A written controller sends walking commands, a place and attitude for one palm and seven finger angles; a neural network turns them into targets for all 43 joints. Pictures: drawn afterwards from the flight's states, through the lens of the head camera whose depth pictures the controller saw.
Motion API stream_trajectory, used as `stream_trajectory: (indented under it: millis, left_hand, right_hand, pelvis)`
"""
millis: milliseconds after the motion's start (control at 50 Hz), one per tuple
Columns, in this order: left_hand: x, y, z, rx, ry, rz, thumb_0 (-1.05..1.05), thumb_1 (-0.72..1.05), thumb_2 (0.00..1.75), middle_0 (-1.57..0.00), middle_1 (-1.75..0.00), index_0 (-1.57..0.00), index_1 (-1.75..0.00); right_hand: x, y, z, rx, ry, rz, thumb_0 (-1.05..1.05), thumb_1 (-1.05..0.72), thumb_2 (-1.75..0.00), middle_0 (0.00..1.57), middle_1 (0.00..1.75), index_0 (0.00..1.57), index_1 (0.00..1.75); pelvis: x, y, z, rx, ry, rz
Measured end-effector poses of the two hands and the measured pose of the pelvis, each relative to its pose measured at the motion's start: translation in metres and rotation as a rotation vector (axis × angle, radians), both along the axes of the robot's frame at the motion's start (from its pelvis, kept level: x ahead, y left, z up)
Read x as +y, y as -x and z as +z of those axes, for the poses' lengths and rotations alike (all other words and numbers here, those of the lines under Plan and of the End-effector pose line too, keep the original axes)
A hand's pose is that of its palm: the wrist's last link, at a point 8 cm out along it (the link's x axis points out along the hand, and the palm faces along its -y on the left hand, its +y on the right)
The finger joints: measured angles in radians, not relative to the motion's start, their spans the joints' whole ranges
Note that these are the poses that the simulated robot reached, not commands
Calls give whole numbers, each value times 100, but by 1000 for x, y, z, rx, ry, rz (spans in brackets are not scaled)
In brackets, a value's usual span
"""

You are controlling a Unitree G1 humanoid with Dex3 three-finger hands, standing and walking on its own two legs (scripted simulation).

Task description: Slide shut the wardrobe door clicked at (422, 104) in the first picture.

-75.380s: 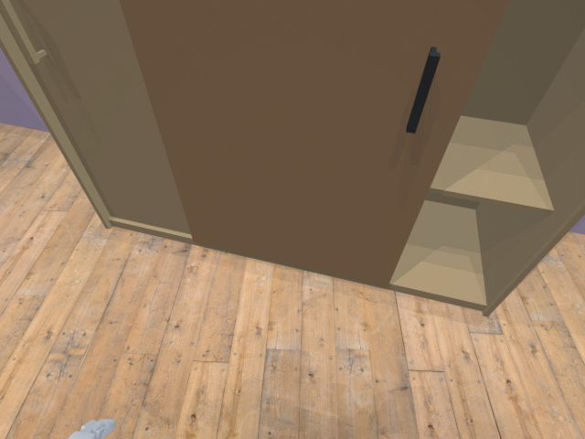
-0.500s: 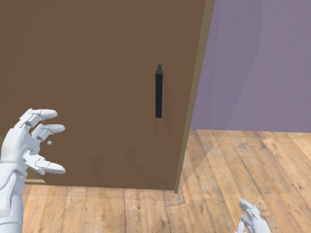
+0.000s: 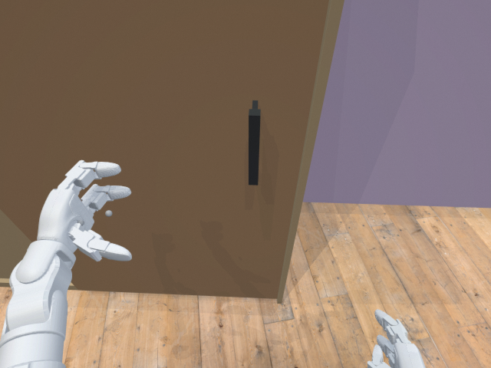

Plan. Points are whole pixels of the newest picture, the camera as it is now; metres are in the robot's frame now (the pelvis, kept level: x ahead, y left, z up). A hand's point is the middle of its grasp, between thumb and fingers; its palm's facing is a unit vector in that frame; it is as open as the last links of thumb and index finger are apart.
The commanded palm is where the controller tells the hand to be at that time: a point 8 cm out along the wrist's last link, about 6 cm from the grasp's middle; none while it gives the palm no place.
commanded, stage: move the hooked fingers beside the handle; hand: left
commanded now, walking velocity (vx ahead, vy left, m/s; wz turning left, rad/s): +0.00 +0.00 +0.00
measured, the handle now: (254, 144) +0.51 +0.03 +0.10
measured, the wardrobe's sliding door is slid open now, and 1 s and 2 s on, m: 0.00 0.00 0.00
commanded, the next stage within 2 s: none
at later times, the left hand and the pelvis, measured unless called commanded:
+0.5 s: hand (158, 191) +0.35 +0.18 +0.12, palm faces +0.05 -1.00 +0.00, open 14.0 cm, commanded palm +0.33 +0.22 +0.12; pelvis +0.01 +0.00 +0.00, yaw -1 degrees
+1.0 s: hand (202, 174) +0.41 +0.12 +0.11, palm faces +0.03 -1.00 +0.00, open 14.0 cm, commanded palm +0.39 +0.17 +0.11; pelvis +0.00 -0.01 +0.00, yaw -1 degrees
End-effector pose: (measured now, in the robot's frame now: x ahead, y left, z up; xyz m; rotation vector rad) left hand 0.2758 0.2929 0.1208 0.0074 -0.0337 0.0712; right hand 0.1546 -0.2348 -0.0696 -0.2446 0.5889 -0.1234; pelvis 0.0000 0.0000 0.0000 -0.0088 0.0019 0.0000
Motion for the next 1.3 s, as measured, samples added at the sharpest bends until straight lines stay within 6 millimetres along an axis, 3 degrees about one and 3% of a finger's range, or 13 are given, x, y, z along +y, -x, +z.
stream_trajectory:
  millis: [820,1300]
  left_hand:
    - [-96,-88,-4,4,5,-28,-1,-50,30,-30,-120,-30,-120]
    - [-149,-145,-14,36,17,-43,-1,-50,30,-30,-120,-30,-120]
  right_hand:
    - [-17,38,-25,188,-42,-83,2,-91,-90,20,30,20,30]
    - [-18,101,-46,394,-55,-147,1,-91,-90,20,30,20,30]
  pelvis:
    - [-8,-3,0,53,-12,-21]
    - [-3,2,-5,117,-16,-34]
